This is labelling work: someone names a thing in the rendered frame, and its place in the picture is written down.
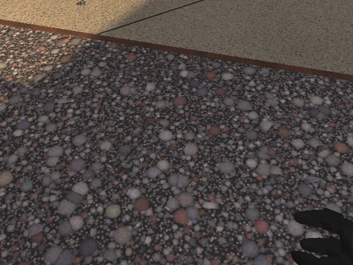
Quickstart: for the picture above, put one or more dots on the right robot hand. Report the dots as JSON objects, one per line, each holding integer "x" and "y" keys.
{"x": 339, "y": 251}

